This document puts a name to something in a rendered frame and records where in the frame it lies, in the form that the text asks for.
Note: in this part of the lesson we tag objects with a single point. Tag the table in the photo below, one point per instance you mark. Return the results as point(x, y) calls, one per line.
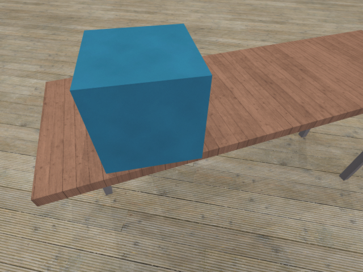
point(257, 95)

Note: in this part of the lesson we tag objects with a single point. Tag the carton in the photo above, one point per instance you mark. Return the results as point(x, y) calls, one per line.
point(143, 95)

